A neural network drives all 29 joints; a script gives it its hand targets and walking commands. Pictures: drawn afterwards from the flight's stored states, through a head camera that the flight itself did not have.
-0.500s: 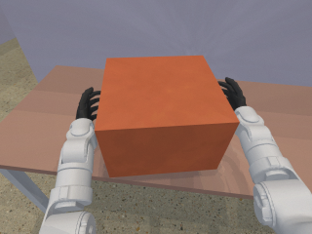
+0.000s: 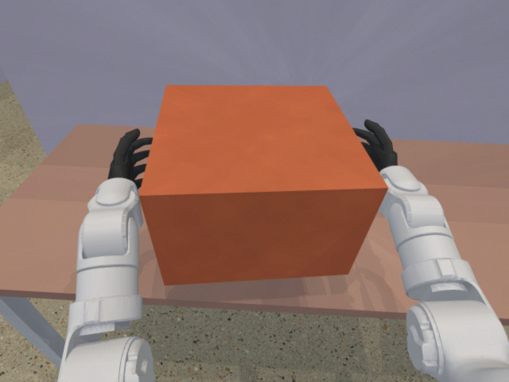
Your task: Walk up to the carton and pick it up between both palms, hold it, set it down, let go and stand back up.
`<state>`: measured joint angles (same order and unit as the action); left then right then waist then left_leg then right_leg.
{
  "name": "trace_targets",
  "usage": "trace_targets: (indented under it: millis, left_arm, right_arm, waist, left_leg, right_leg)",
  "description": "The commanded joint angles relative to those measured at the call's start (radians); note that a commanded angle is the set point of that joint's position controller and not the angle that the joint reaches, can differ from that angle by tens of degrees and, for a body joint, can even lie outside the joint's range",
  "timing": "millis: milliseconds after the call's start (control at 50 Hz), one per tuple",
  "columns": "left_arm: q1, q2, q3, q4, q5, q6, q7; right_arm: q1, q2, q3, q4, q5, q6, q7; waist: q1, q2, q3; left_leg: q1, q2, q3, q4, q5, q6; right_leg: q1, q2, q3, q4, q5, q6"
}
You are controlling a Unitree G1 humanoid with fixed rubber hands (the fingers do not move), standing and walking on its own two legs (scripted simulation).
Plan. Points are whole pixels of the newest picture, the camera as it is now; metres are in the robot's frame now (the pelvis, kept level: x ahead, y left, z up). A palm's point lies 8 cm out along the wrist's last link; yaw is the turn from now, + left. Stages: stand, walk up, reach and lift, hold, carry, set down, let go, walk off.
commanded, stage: reach and lift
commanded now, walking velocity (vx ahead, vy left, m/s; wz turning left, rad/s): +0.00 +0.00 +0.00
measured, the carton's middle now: (253, 175) +0.42 +0.00 +0.14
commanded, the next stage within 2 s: hold in 1.72 s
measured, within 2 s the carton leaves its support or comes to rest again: neither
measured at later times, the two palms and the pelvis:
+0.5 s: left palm (121, 165) +0.36 +0.19 +0.21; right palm (390, 169) +0.36 -0.20 +0.20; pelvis -0.01 +0.00 +0.00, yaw +0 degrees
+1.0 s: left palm (126, 155) +0.36 +0.18 +0.23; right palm (400, 162) +0.36 -0.21 +0.21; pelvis -0.01 -0.01 +0.00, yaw +0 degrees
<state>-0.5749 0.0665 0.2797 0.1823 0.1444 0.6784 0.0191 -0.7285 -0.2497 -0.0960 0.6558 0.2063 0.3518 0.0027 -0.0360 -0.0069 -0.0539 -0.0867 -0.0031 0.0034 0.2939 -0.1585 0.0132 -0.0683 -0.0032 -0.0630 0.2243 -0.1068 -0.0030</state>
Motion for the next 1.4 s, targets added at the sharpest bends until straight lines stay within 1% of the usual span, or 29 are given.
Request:
trace_targets:
  millis: [0,80,100,120,140,220,240,260,280,300,320,420,440,480,500,540,580,600,700,760,820,920,960,980,1020,1080,1220,1320,1380]
  left_arm:
    - [-0.701,-0.457,-0.413,-0.280,-0.165,-0.056,-0.152]
    - [-0.696,-0.437,-0.431,-0.301,-0.162,-0.053,-0.158]
    - [-0.693,-0.412,-0.389,-0.239,-0.139,-0.049,-0.169]
    - [-0.670,-0.417,-0.381,-0.227,-0.140,-0.043,-0.181]
    - [-0.681,-0.406,-0.364,-0.217,-0.126,-0.043,-0.179]
    - [-0.740,-0.427,-0.397,-0.197,-0.167,-0.050,-0.174]
    - [-0.763,-0.446,-0.416,-0.236,-0.175,-0.055,-0.168]
    - [-0.760,-0.451,-0.410,-0.196,-0.178,-0.048,-0.166]
    - [-0.799,-0.439,-0.407,-0.190,-0.175,-0.052,-0.168]
    - [-0.764,-0.426,-0.379,-0.124,-0.167,-0.040,-0.181]
    - [-0.782,-0.419,-0.363,-0.141,-0.160,-0.045,-0.185]
    - [-0.765,-0.427,-0.365,-0.122,-0.162,-0.037,-0.213]
    - [-0.758,-0.423,-0.360,-0.102,-0.147,-0.032,-0.219]
    - [-0.763,-0.439,-0.383,-0.180,-0.167,-0.037,-0.218]
    - [-0.764,-0.442,-0.399,-0.230,-0.169,-0.042,-0.210]
    - [-0.723,-0.429,-0.372,-0.204,-0.142,-0.023,-0.209]
    - [-0.715,-0.417,-0.346,-0.189,-0.110,-0.004,-0.206]
    - [-0.688,-0.403,-0.311,-0.134,-0.084,0.016,-0.211]
    - [-0.817,-0.440,-0.445,-0.307,-0.181,0.001,-0.184]
    - [-0.797,-0.423,-0.397,-0.219,-0.168,0.012,-0.175]
    - [-0.836,-0.424,-0.381,-0.202,-0.170,0.012,-0.179]
    - [-0.850,-0.400,-0.347,-0.175,-0.165,0.012,-0.179]
    - [-0.808,-0.387,-0.320,-0.109,-0.142,0.031,-0.194]
    - [-0.803,-0.375,-0.311,-0.119,-0.136,0.030,-0.207]
    - [-0.813,-0.369,-0.302,-0.116,-0.124,0.032,-0.225]
    - [-0.809,-0.357,-0.292,-0.118,-0.127,0.034,-0.236]
    - [-0.821,-0.394,-0.410,-0.324,-0.189,0.037,-0.221]
    - [-0.812,-0.372,-0.353,-0.251,-0.163,0.067,-0.213]
    - [-0.832,-0.380,-0.351,-0.234,-0.161,0.081,-0.210]
  right_arm:
    - [-0.736,0.468,0.279,-0.366,0.101,-0.063,0.142]
    - [-0.689,0.474,0.288,-0.398,0.103,-0.048,0.127]
    - [-0.674,0.481,0.274,-0.350,0.089,-0.033,0.126]
    - [-0.719,0.510,0.304,-0.426,0.088,-0.040,0.122]
    - [-0.727,0.500,0.299,-0.386,0.091,-0.033,0.124]
    - [-0.799,0.573,0.323,-0.458,0.093,-0.033,0.114]
    - [-0.773,0.576,0.323,-0.436,0.099,-0.026,0.113]
    - [-0.835,0.571,0.334,-0.488,0.103,-0.029,0.111]
    - [-0.787,0.568,0.302,-0.405,0.088,-0.010,0.108]
    - [-0.810,0.580,0.305,-0.441,0.075,-0.009,0.101]
    - [-0.799,0.573,0.293,-0.403,0.076,-0.001,0.099]
    - [-0.774,0.577,0.295,-0.424,0.080,0.014,0.072]
    - [-0.753,0.552,0.281,-0.392,0.083,0.025,0.067]
    - [-0.780,0.559,0.318,-0.488,0.117,0.019,0.064]
    - [-0.755,0.549,0.327,-0.493,0.138,0.024,0.063]
    - [-0.724,0.524,0.328,-0.474,0.143,0.046,0.058]
    - [-0.703,0.486,0.299,-0.408,0.129,0.055,0.076]
    - [-0.697,0.473,0.285,-0.369,0.114,0.062,0.082]
    - [-0.771,0.516,0.311,-0.493,0.151,0.042,0.093]
    - [-0.817,0.520,0.311,-0.498,0.138,0.054,0.094]
    - [-0.863,0.540,0.301,-0.485,0.133,0.054,0.099]
    - [-0.853,0.574,0.330,-0.436,0.149,0.078,0.080]
    - [-0.842,0.553,0.319,-0.418,0.150,0.091,0.069]
    - [-0.820,0.562,0.323,-0.418,0.148,0.097,0.058]
    - [-0.807,0.548,0.302,-0.387,0.150,0.107,0.050]
    - [-0.827,0.549,0.313,-0.419,0.157,0.109,0.037]
    - [-0.789,0.517,0.332,-0.554,0.209,0.120,0.033]
    - [-0.819,0.489,0.306,-0.501,0.185,0.138,0.052]
    - [-0.846,0.489,0.305,-0.456,0.196,0.142,0.067]
  waist:
    - [-0.020,0.029,-0.444]
    - [-0.048,0.053,-0.444]
    - [-0.039,0.032,-0.346]
    - [-0.020,-0.006,-0.381]
    - [0.006,0.021,-0.370]
    - [0.006,-0.003,-0.425]
    - [-0.009,0.023,-0.446]
    - [0.013,0.008,-0.473]
    - [-0.022,0.017,-0.428]
    - [-0.022,-0.041,-0.425]
    - [-0.013,-0.026,-0.418]
    - [-0.053,-0.029,-0.405]
    - [-0.068,0.001,-0.366]
    - [-0.058,0.012,-0.451]
    - [-0.059,0.058,-0.470]
    - [-0.056,0.054,-0.409]
    - [-0.044,0.066,-0.320]
    - [-0.040,0.036,-0.260]
    - [-0.069,0.068,-0.441]
    - [-0.036,0.018,-0.429]
    - [-0.019,0.019,-0.451]
    - [-0.002,-0.014,-0.453]
    - [-0.016,-0.016,-0.413]
    - [-0.026,-0.040,-0.406]
    - [-0.038,-0.007,-0.380]
    - [-0.039,-0.027,-0.392]
    - [-0.087,0.067,-0.498]
    - [-0.045,0.026,-0.389]
    - [-0.027,0.054,-0.399]
  left_leg:
    - [0.077,-0.030,-0.003,0.003,0.336,-0.077]
    - [0.071,-0.036,-0.006,0.011,0.340,-0.082]
    - [0.025,-0.041,0.002,-0.017,0.252,-0.066]
    - [0.005,-0.044,0.008,-0.020,0.237,-0.047]
    - [-0.027,-0.044,0.009,-0.032,0.204,-0.047]
    - [-0.026,-0.045,0.016,-0.028,0.153,-0.025]
    - [-0.005,-0.039,0.008,-0.023,0.193,-0.036]
    - [-0.004,-0.041,0.009,-0.014,0.185,-0.030]
    - [-0.012,-0.040,0.007,-0.028,0.147,-0.034]
    - [-0.020,-0.043,0.012,-0.032,0.106,-0.014]
    - [-0.039,-0.041,0.012,-0.045,0.094,-0.016]
    - [-0.038,-0.044,0.009,-0.033,0.144,-0.025]
    - [-0.030,-0.044,0.007,-0.037,0.144,-0.038]
    - [0.016,-0.045,0.001,-0.004,0.251,-0.048]
    - [0.043,-0.044,-0.003,0.012,0.322,-0.067]
    - [0.041,-0.042,-0.007,0.010,0.331,-0.070]
    - [0.046,-0.029,-0.004,-0.015,0.278,-0.077]
    - [0.042,-0.024,-0.003,-0.026,0.235,-0.066]
    - [0.110,-0.023,-0.012,0.018,0.316,-0.082]
    - [0.063,-0.029,-0.007,0.002,0.233,-0.050]
    - [0.009,-0.030,0.000,-0.020,0.157,-0.036]
    - [-0.015,-0.040,0.002,-0.017,0.188,-0.022]
    - [-0.031,-0.046,0.003,-0.019,0.175,-0.019]
    - [-0.031,-0.047,0.000,-0.024,0.163,-0.014]
    - [-0.042,-0.048,0.002,-0.036,0.142,-0.021]
    - [-0.015,-0.050,0.003,-0.021,0.175,-0.024]
    - [0.081,-0.045,-0.020,0.041,0.391,-0.080]
    - [0.024,-0.032,-0.012,-0.004,0.263,-0.058]
    - [0.006,-0.027,-0.013,-0.011,0.239,-0.057]
  right_leg:
    - [0.193,0.061,0.008,0.044,0.261,0.006]
    - [0.217,0.051,0.012,0.057,0.327,0.011]
    - [0.207,0.042,0.018,0.041,0.260,0.013]
    - [0.244,0.040,0.021,0.046,0.278,0.021]
    - [0.239,0.038,0.024,0.054,0.241,0.015]
    - [0.203,0.038,0.034,0.049,0.187,0.018]
    - [0.205,0.044,0.031,0.059,0.212,0.011]
    - [0.202,0.041,0.034,0.052,0.205,0.014]
    - [0.184,0.038,0.036,0.046,0.170,0.014]
    - [0.200,0.030,0.045,0.034,0.171,0.024]
    - [0.201,0.029,0.044,0.041,0.161,0.022]
    - [0.250,0.033,0.045,0.045,0.242,0.028]
    - [0.238,0.034,0.043,0.044,0.234,0.021]
    - [0.262,0.044,0.035,0.058,0.301,0.025]
    - [0.267,0.051,0.031,0.069,0.334,0.019]
    - [0.250,0.056,0.027,0.055,0.310,0.012]
    - [0.166,0.062,0.018,0.028,0.163,-0.006]
    - [0.147,0.060,0.016,0.010,0.105,-0.008]
    - [0.138,0.068,0.014,0.040,0.186,-0.005]
    - [0.127,0.058,0.023,0.028,0.160,0.007]
    - [0.144,0.051,0.034,0.034,0.111,0.004]
    - [0.197,0.046,0.049,0.049,0.187,0.018]
    - [0.223,0.039,0.058,0.047,0.219,0.020]
    - [0.235,0.036,0.060,0.045,0.239,0.028]
    - [0.233,0.034,0.056,0.043,0.210,0.024]
    - [0.237,0.036,0.053,0.037,0.237,0.033]
    - [0.244,0.065,0.030,0.067,0.351,0.016]
    - [0.174,0.063,0.028,0.039,0.170,0.001]
    - [0.166,0.058,0.038,0.040,0.127,-0.008]
